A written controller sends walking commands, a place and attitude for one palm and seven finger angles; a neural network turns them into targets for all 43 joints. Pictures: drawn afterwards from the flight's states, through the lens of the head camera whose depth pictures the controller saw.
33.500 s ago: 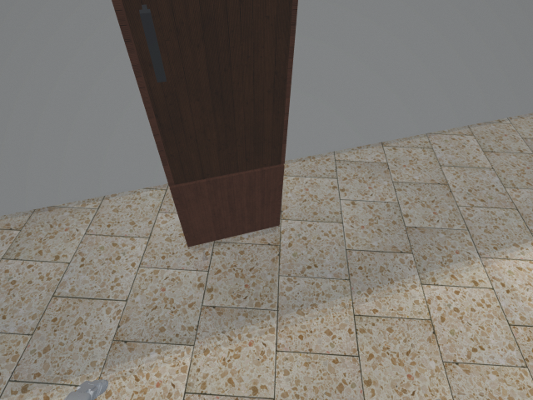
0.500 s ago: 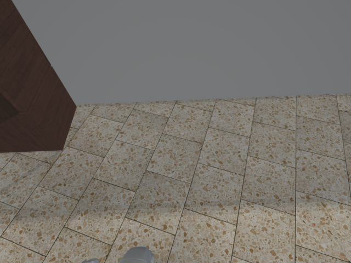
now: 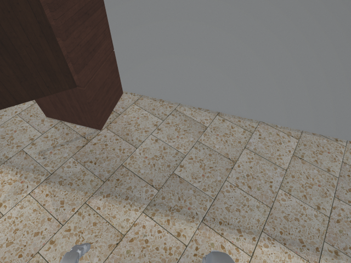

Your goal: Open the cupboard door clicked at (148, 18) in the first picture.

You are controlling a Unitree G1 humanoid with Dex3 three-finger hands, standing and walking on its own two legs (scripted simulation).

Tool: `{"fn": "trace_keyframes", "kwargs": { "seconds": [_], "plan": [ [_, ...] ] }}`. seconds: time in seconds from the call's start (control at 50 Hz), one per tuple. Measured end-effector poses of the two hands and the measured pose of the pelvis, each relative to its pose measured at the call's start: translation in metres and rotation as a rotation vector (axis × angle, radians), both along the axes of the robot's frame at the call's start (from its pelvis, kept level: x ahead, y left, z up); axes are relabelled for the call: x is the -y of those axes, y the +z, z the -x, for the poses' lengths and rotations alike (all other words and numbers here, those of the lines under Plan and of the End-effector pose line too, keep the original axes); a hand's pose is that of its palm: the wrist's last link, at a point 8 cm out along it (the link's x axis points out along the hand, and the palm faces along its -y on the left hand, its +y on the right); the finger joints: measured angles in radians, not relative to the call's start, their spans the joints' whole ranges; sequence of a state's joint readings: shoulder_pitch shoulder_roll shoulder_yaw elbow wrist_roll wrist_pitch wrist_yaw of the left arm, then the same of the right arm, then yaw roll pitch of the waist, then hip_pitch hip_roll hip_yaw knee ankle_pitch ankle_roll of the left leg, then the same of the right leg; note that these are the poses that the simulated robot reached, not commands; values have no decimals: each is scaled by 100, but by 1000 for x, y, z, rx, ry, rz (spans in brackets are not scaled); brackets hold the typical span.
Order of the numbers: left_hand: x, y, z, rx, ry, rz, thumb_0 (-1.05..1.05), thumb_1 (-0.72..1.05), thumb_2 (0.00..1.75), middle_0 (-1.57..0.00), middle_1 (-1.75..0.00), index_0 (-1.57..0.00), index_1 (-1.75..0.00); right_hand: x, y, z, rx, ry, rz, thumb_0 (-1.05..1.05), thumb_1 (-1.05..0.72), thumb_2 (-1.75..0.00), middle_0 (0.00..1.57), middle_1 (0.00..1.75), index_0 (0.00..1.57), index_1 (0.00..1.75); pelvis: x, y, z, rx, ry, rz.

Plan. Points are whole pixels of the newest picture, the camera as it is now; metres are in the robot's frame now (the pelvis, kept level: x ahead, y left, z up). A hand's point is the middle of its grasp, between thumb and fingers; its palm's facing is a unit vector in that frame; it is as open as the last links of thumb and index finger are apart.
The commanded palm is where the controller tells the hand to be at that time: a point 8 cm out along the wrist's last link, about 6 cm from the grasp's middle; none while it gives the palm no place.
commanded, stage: turn to face it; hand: left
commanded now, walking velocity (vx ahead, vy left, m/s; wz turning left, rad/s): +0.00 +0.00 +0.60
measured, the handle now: out of the picture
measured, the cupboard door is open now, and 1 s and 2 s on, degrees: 44 44 44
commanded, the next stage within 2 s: take the last steps up to it in 0.76 s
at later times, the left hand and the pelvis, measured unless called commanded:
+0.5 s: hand out of the picture +0.02 +0.16 -0.16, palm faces +0.35 -0.90 -0.26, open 7.3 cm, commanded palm none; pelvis +0.01 -0.05 +0.00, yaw +20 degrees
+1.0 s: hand out of the picture -0.03 +0.21 -0.17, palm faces +0.50 -0.84 -0.20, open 7.4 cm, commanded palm none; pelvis +0.01 +0.01 +0.00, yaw +28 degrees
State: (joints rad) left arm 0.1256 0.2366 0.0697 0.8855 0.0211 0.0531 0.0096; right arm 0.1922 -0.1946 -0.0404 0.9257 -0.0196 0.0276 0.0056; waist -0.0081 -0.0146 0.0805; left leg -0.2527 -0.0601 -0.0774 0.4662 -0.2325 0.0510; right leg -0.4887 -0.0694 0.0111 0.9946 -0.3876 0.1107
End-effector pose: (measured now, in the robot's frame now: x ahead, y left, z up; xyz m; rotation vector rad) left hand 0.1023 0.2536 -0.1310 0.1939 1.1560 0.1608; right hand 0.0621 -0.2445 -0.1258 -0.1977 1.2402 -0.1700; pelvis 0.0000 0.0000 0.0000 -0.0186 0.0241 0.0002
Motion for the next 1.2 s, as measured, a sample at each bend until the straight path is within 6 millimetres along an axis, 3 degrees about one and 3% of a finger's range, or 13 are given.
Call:
{"fn": "trace_keyframes", "kwargs": {
  "seconds": [0.16, 0.3, 0.4, 0.52, 0.64, 0.7, 0.8, 0.92, 1.12, 1.2],
  "plan": [
    [33, 9, -13, 82, 40, -41, 1, 91, 90, -20, -29, -20, -30, 30, -32, 15, -103, 8, -50, 0, -90, -90, 20, 30, 20, 30, 33, -12, -6, -12, 90, -28],
    [56, 20, 29, 32, 139, -49, 1, 91, 90, -20, -29, -20, -30, 54, -29, -13, -128, 86, -56, 1, -91, -90, 20, 30, 20, 30, 50, -2, -9, 15, 194, -54],
    [64, 16, 64, -11, 242, -24, 1, 91, 90, -21, -29, -20, -30, 54, -22, -45, -122, 175, -40, 0, -91, -90, 20, 30, 19, 30, 54, 2, -13, 12, 274, -68],
    [53, 4, 120, -73, 372, -11, 0, 92, 90, -21, -30, -20, -30, 24, -16, -100, -72, 321, -13, 0, -91, -90, 19, 30, 19, 30, 44, -1, -12, 12, 355, -63],
    [34, -26, 186, -182, 486, 39, 1, 91, 90, -21, -29, -20, -30, -38, -8, -156, 76, 461, 4, 0, -91, -90, 19, 30, 19, 30, 16, -17, -9, 10, 409, -29],
    [24, -33, 205, -238, 525, 56, 1, 91, 90, -20, -29, -20, -30, -65, 0, -165, 129, 505, 7, 0, -91, -90, 19, 30, 19, 30, 6, -17, -6, 17, 420, -28],
    [11, -24, 200, -210, 550, 71, 1, 91, 90, -20, -29, -19, -30, -90, 10, -157, 129, 538, 6, 0, -91, -90, 20, 30, 20, 30, -7, -5, -4, 18, 448, -3],
    [4, -14, 178, -131, 552, 69, 1, 91, 90, -20, -29, -19, -30, -95, 5, -128, 58, 535, -18, 0, -90, -90, 20, 30, 20, 30, -11, 2, -4, 13, 475, 3],
    [11, -3, 125, -26, 506, 41, 1, 91, 90, -20, -29, -19, -30, -41, -25, -84, -116, 453, -17, 0, -92, -90, 20, 30, 20, 30, -3, -7, -25, 2, 509, -28],
    [20, 0, 124, -2, 557, 18, 1, 91, 90, -20, -29, -20, -30, -30, -36, -82, -218, 474, -13, 0, -91, -90, 20, 30, 20, 30, -4, -10, -38, 18, 549, -33]
  ]
}}
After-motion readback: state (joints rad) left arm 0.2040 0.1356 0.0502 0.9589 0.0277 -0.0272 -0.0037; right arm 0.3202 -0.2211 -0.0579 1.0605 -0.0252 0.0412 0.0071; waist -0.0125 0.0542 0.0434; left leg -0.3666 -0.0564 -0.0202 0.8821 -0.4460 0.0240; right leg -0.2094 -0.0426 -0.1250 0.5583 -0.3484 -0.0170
